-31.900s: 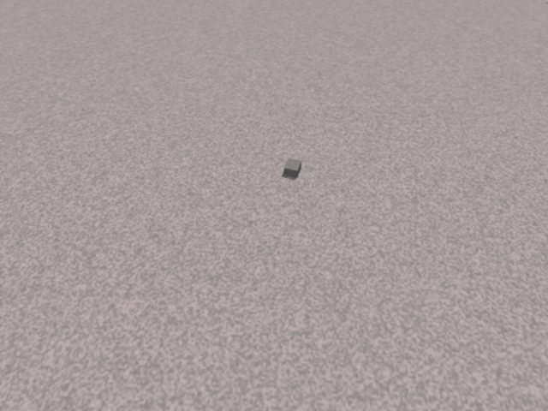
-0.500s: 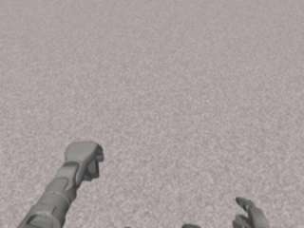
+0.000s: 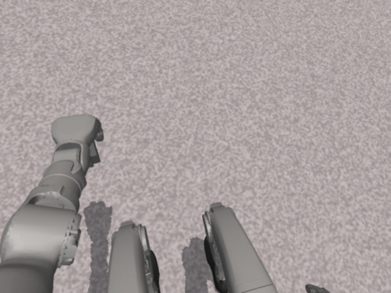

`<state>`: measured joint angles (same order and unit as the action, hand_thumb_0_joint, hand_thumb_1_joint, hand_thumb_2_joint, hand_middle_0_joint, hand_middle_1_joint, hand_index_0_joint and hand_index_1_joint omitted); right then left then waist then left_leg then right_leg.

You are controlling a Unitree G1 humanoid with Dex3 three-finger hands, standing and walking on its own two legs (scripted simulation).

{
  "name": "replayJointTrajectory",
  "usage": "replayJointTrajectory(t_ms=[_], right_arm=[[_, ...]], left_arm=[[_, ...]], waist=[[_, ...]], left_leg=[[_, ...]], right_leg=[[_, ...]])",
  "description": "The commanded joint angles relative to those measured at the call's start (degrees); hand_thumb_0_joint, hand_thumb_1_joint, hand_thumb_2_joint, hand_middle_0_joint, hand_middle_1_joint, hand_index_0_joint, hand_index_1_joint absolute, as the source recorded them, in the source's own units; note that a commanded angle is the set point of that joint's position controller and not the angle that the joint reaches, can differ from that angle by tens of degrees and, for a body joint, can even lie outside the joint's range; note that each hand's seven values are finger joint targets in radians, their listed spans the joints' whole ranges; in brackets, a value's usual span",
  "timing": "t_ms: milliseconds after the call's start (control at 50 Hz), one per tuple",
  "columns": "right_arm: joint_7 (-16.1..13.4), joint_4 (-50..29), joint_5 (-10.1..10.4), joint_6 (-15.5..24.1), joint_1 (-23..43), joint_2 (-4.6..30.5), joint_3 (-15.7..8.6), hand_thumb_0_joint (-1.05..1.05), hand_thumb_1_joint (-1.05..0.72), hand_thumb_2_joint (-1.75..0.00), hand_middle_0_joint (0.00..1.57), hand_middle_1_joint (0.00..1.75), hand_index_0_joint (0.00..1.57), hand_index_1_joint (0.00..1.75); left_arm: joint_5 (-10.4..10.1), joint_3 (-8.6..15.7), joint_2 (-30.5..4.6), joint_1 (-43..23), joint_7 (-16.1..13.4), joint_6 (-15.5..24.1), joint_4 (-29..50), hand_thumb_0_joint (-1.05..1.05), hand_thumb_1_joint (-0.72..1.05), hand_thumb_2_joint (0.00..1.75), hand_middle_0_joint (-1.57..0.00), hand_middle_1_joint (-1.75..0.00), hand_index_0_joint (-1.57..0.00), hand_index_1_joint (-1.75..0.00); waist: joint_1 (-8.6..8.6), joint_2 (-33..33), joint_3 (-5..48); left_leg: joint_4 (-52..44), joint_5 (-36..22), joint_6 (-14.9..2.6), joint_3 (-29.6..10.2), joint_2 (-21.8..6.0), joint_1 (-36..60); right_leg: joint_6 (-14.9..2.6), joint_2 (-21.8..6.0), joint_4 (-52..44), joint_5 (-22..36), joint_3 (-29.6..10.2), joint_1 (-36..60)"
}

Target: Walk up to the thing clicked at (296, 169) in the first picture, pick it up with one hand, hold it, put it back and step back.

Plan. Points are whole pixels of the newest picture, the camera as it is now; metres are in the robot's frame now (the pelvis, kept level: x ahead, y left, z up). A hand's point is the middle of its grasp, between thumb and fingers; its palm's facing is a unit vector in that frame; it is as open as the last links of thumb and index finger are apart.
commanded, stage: crouch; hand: left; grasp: from above
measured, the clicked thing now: (79, 148) +0.48 +0.21 -0.16
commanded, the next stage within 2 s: lower in 1.38 s
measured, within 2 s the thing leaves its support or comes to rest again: neither
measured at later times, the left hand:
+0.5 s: hand (103, 151) +0.51 +0.18 -0.29, palm faces -0.44 -0.01 -0.90, open 7.6 cm
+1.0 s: hand (111, 151) +0.54 +0.17 -0.36, palm faces -0.44 +0.01 -0.90, open 7.3 cm
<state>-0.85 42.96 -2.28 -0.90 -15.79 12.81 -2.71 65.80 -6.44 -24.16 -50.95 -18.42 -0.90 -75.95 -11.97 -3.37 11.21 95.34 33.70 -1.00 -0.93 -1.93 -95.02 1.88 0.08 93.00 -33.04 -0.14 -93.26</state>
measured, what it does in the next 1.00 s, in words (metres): lowers itself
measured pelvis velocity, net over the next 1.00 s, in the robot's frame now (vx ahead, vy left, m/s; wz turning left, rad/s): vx -0.01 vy -0.01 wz -0.08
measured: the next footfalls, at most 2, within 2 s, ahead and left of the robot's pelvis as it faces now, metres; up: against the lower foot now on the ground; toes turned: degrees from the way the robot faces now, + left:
none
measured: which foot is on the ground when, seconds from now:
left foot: down 0.00-1.00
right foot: down 0.00-1.00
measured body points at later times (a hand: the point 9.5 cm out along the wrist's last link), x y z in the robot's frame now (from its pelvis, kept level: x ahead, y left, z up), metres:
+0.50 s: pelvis +0.00 -0.01 -0.13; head +0.25 +0.02 +0.24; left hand +0.53 +0.18 -0.24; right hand +0.03 -0.29 -0.25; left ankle +0.07 +0.11 -0.52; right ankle +0.08 -0.14 -0.52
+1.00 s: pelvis -0.01 -0.01 -0.20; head +0.25 +0.03 +0.16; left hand +0.55 +0.16 -0.31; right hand -0.04 -0.27 -0.29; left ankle +0.07 +0.11 -0.52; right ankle +0.08 -0.14 -0.52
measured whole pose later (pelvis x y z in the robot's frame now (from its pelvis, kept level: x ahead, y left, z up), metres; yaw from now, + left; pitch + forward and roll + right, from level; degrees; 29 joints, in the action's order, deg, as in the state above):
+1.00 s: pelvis -0.01 -0.01 -0.20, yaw -5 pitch +37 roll -7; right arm 6.4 39.8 -7.4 0.3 -12.6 14.7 6.2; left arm 72.5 -0.4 -41.4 -69.4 -19.2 5.0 -88.5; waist -20.8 -0.1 2.0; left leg 133.5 39.3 0.3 -7.0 -1.9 -131.4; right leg 1.7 1.5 128.9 -38.0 3.9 -128.1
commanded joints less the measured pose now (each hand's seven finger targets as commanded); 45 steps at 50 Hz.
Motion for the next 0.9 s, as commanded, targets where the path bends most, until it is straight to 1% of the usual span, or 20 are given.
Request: replayJointTrajectory(t_ms=[0,40,60,140,200,220,240,280,360,460,500,580,600,620,660,760,800,820,860,880], right_arm=[[-0.22,-4.09,-0.71,2.16,-6.06,12.09,-3.21,0.00,-0.90,-0.90,0.20,0.30,0.20,0.30],[0.01,-4.34,-0.84,2.16,-6.53,12.41,-2.99,0.00,-0.90,-0.90,0.20,0.30,0.20,0.30],[0.37,-3.94,-1.09,2.34,-6.79,12.72,-2.75,0.00,-0.90,-0.90,0.20,0.30,0.20,0.30],[1.24,-3.89,-1.79,2.87,-7.19,12.20,-1.83,0.00,-0.90,-0.90,0.20,0.30,0.20,0.30],[1.95,-3.31,-2.44,3.14,-7.59,12.59,-1.18,0.00,-0.90,-0.90,0.20,0.30,0.20,0.30],[2.31,-3.28,-2.74,3.18,-7.80,12.55,-1.26,0.00,-0.90,-0.90,0.20,0.30,0.20,0.30],[2.40,-2.80,-2.74,3.17,-8.05,13.19,-1.08,0.00,-0.90,-0.90,0.20,0.30,0.20,0.30],[3.08,-2.82,-3.32,3.28,-8.30,13.00,-0.87,0.00,-0.91,-0.90,0.20,0.30,0.20,0.30],[3.97,-2.62,-3.69,2.95,-8.40,12.90,-0.78,0.00,-0.91,-0.91,0.20,0.30,0.20,0.30],[5.06,-2.51,-3.99,2.27,-8.52,13.20,-0.54,0.00,-0.91,-0.91,0.20,0.30,0.20,0.30],[5.51,-2.36,-4.19,2.11,-8.91,13.07,-0.39,0.00,-0.91,-0.91,0.20,0.30,0.20,0.30],[6.06,-2.34,-4.35,1.43,-9.70,14.26,0.29,0.00,-0.91,-0.91,0.20,0.30,0.20,0.30],[6.31,-2.84,-4.57,1.32,-9.80,14.69,0.61,0.00,-0.91,-0.91,0.20,0.30,0.20,0.30],[6.37,-2.57,-4.46,1.20,-9.76,14.68,0.72,0.00,-0.91,-0.91,0.20,0.30,0.20,0.30],[6.67,-2.61,-4.87,0.98,-10.34,15.00,1.27,0.00,-0.91,-0.91,0.20,0.30,0.20,0.30],[6.65,-3.67,-4.78,0.89,-9.33,15.90,2.49,0.00,-0.91,-0.91,0.20,0.30,0.20,0.30],[6.77,-3.76,-5.08,1.04,-9.24,15.82,3.15,0.00,-0.91,-0.91,0.20,0.30,0.20,0.30],[6.62,-3.65,-5.12,1.08,-9.15,16.10,3.28,0.00,-0.91,-0.90,0.20,0.30,0.20,0.30],[6.61,-3.49,-5.17,1.20,-8.94,16.07,3.94,0.00,-0.91,-0.91,0.20,0.30,0.20,0.30],[6.58,-3.46,-5.28,1.27,-9.37,16.49,4.03,0.00,-0.91,-0.90,0.20,0.30,0.20,0.30]], left_arm=[[0.56,1.49,-10.43,-23.34,-0.81,1.14,5.01,0.00,0.60,0.29,-0.94,-0.37,-1.02,-0.30],[0.87,2.16,-12.48,-27.16,-0.81,2.18,6.58,0.00,0.61,0.28,-0.95,-0.37,-1.02,-0.29],[1.24,2.20,-11.95,-25.66,-0.86,2.23,3.44,0.00,0.62,0.29,-0.95,-0.37,-1.02,-0.30],[2.17,3.22,-14.91,-31.22,-2.22,3.70,6.02,0.00,0.63,0.31,-0.97,-0.37,-1.04,-0.30],[3.44,4.57,-17.68,-33.08,-3.08,4.07,6.17,0.00,0.59,0.33,-0.96,-0.37,-1.02,-0.31],[3.47,4.46,-16.86,-32.59,-3.23,4.01,5.19,0.00,0.60,0.34,-0.96,-0.38,-1.02,-0.33],[3.93,5.42,-19.05,-34.97,-3.74,3.93,6.97,0.00,0.60,0.33,-0.96,-0.37,-1.02,-0.31],[3.78,5.82,-18.58,-35.19,-3.90,3.71,5.55,0.00,0.60,0.34,-0.97,-0.37,-1.03,-0.31],[3.88,6.05,-19.78,-35.42,-3.42,3.57,5.56,0.00,0.64,0.35,-1.01,-0.37,-1.06,-0.32],[3.53,6.35,-21.45,-35.64,-2.19,3.74,4.36,0.00,0.66,0.39,-1.04,-0.37,-1.08,-0.33],[3.26,5.70,-19.89,-34.56,-1.50,3.99,2.33,0.00,0.68,0.37,-1.04,-0.36,-1.09,-0.32],[3.89,6.18,-22.90,-36.02,-0.84,5.07,4.14,0.00,0.67,0.35,-1.03,-0.36,-1.08,-0.31],[4.46,5.59,-21.48,-33.89,-0.73,4.96,0.56,0.00,0.66,0.35,-1.02,-0.36,-1.07,-0.31],[4.13,6.15,-23.20,-36.65,-0.80,5.52,4.16,0.00,0.65,0.36,-1.03,-0.35,-1.07,-0.31],[4.59,6.02,-22.94,-36.09,-0.85,5.75,2.04,0.00,0.67,0.36,-1.04,-0.35,-1.08,-0.31],[5.60,6.84,-26.37,-40.82,-2.13,6.48,1.65,0.00,0.66,0.33,-1.03,-0.34,-1.08,-0.29],[5.71,6.13,-25.31,-39.59,-2.33,6.44,-1.57,0.00,0.68,0.33,-1.03,-0.37,-1.09,-0.32],[6.02,6.96,-28.02,-41.88,-2.72,6.70,0.43,0.00,0.67,0.34,-1.03,-0.37,-1.08,-0.32],[5.97,6.88,-28.05,-40.93,-3.10,6.27,-1.97,0.00,0.67,0.34,-1.03,-0.37,-1.09,-0.32],[6.34,7.02,-28.15,-42.28,-3.21,6.23,-1.76,0.00,0.68,0.35,-1.02,-0.39,-1.08,-0.33]], waist=[[-1.71,-4.58,30.88],[-2.23,-5.81,33.36],[-2.80,-5.44,32.18],[-3.72,-7.97,35.65],[-3.80,-12.24,38.39],[-4.25,-11.35,38.79],[-4.11,-12.67,40.63],[-5.28,-12.65,40.99],[-4.93,-13.69,42.70],[-5.72,-12.13,40.55],[-6.74,-11.51,36.63],[-6.78,-13.45,36.96],[-7.31,-12.56,35.65],[-6.90,-13.96,36.45],[-7.91,-12.70,34.81],[-8.39,-15.79,34.50],[-9.50,-14.91,31.68],[-8.77,-15.31,33.48],[-8.49,-15.54,32.06],[-9.30,-16.40,32.57]], left_leg=[[-7.94,-2.26,0.41,-3.90,1.40,18.00],[-5.56,-2.14,0.50,-4.45,1.43,16.93],[-4.66,-2.25,0.64,-5.37,1.27,16.47],[0.83,-2.11,0.30,-3.08,1.71,12.16],[4.29,-5.06,0.52,-2.18,1.81,11.85],[6.05,-6.24,0.13,-1.53,1.76,11.71],[6.65,-6.72,0.30,-1.79,1.75,11.54],[9.24,-8.92,-0.07,-1.09,1.71,10.61],[13.00,-12.40,-0.42,-0.41,1.56,9.63],[16.54,-11.14,-0.90,-0.08,1.48,3.08],[17.46,-10.73,-0.90,-0.39,1.28,1.61],[19.40,-12.48,-0.61,-1.03,1.06,1.71],[19.58,-12.38,-0.49,-1.33,1.09,1.29],[19.80,-12.16,-0.38,-1.43,0.98,0.98],[21.00,-11.77,-0.59,-1.58,0.99,-0.30],[21.86,-6.52,-0.25,-1.88,1.09,-3.22],[22.80,-4.99,-0.43,-1.69,1.27,-5.49],[23.36,-4.66,-0.52,-1.52,1.18,-5.67],[23.93,-4.23,-0.50,-1.33,1.27,-6.73],[24.21,-4.03,-0.52,-1.38,1.34,-6.66]], right_leg=[[-4.65,1.18,-4.91,4.12,3.86,6.21],[-4.71,1.28,-2.13,3.90,4.28,3.52],[-4.55,0.99,-0.79,4.01,4.47,0.85],[-4.46,1.07,2.11,4.17,4.18,-0.53],[-4.44,0.89,5.23,6.32,4.32,-2.24],[-4.22,0.95,5.35,7.56,4.30,-1.69],[-4.28,0.80,6.47,7.84,4.47,-2.84],[-3.98,0.87,7.49,9.91,4.54,-2.70],[-3.86,1.42,9.99,13.23,4.52,-1.73],[-3.45,1.93,12.25,13.89,4.43,-1.12],[-3.45,1.97,13.09,13.09,4.80,-3.38],[-3.65,2.39,15.86,14.08,5.77,-4.86],[-3.61,2.42,16.33,13.78,6.16,-5.51],[-3.78,2.60,17.14,13.45,6.40,-6.26],[-3.59,2.82,17.54,13.57,6.82,-6.43],[-4.07,3.12,20.02,9.11,7.81,-9.75],[-3.88,3.23,20.29,8.14,7.97,-10.12],[-3.88,3.33,20.65,7.89,7.97,-9.79],[-3.93,3.40,21.39,7.51,8.03,-10.67],[-3.84,3.23,21.53,7.38,8.15,-11.11]])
